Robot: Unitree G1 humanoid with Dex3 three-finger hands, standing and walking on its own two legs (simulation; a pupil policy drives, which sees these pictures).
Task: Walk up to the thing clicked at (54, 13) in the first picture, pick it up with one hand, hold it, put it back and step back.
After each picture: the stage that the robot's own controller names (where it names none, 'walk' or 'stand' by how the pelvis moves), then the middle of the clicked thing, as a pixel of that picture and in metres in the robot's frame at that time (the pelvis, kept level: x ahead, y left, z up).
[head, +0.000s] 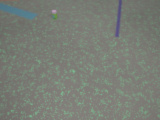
stand; (54, 14) +1.92 +0.31 -0.72
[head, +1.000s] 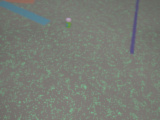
walk; (68, 23) +1.79 +0.09 -0.69
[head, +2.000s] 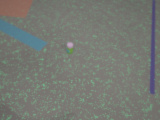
walk; (69, 48) +1.17 +0.04 -0.70
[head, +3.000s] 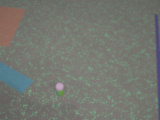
walk; (59, 89) +0.71 +0.11 -0.71
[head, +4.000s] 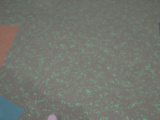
walk; out of the picture +0.47 +0.18 -0.71
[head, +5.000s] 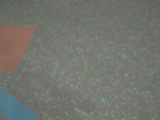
stand; out of the picture +0.39 +0.13 -0.70
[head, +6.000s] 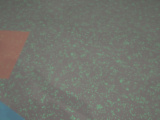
stand; out of the picture +0.34 +0.14 -0.72
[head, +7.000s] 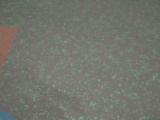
stand; out of the picture +0.31 +0.15 -0.71
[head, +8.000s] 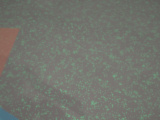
stand; out of the picture +0.32 +0.15 -0.72
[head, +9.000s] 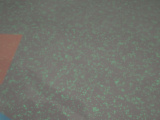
stand; out of the picture +0.31 +0.16 -0.73
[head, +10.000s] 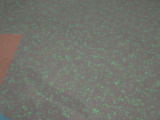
stand; out of the picture +0.30 +0.16 -0.73
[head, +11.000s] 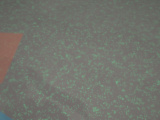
go down; out of the picture +0.30 +0.16 -0.73
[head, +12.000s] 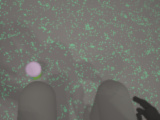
go down; (34, 71) +0.40 +0.17 -0.35
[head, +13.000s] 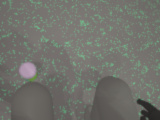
go down; (29, 72) +0.39 +0.18 -0.31
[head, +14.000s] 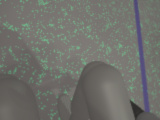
close in; out of the picture +0.39 +0.21 -0.23
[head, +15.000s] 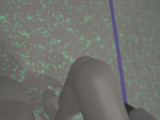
close; out of the picture +0.39 +0.22 -0.22
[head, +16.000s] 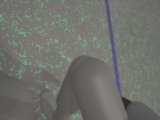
lift; out of the picture +0.38 +0.22 -0.23
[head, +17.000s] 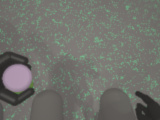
lift; (20, 81) +0.32 +0.19 -0.02
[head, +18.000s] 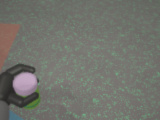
hold; (28, 91) +0.31 +0.17 +0.03
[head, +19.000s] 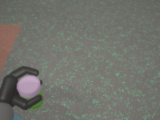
hold; (31, 93) +0.31 +0.17 +0.01
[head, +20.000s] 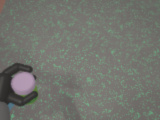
crouch; (26, 89) +0.33 +0.18 -0.04
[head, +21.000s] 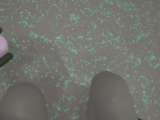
lower; out of the picture +0.43 +0.21 -0.10
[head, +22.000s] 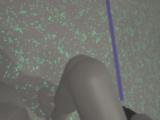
lower; out of the picture +0.41 +0.24 -0.23
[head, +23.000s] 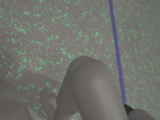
lower; out of the picture +0.40 +0.25 -0.23
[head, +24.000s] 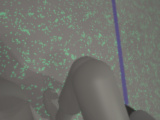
lower; out of the picture +0.40 +0.25 -0.22
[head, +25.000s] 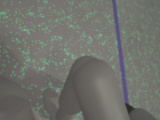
lower; out of the picture +0.40 +0.25 -0.23
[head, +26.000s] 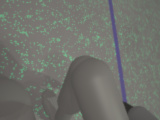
loosen; out of the picture +0.40 +0.22 -0.22
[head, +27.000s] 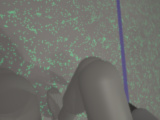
stand; out of the picture +0.39 +0.22 -0.23
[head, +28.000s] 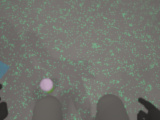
walk; (47, 86) +0.39 +0.16 -0.46
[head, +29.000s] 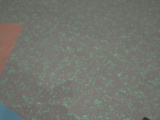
stand; out of the picture +0.33 +0.14 -0.66
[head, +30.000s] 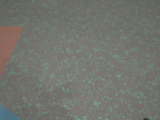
stand; out of the picture +0.33 +0.15 -0.67
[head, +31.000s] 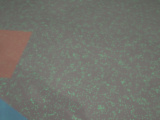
stand; out of the picture +0.34 +0.13 -0.72
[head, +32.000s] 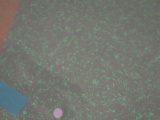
walk; (58, 114) +0.37 +0.10 -0.70
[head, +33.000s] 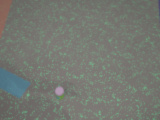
walk; (59, 93) +0.53 +0.12 -0.70
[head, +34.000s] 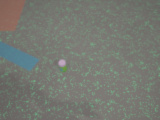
walk; (62, 66) +0.85 +0.20 -0.70
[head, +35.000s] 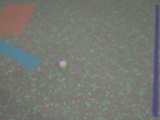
stand; (63, 67) +0.99 +0.15 -0.71
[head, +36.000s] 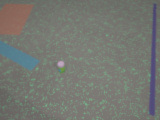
stand; (61, 67) +0.99 +0.17 -0.73
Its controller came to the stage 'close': yes
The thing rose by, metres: 0.73
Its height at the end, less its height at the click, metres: +0.00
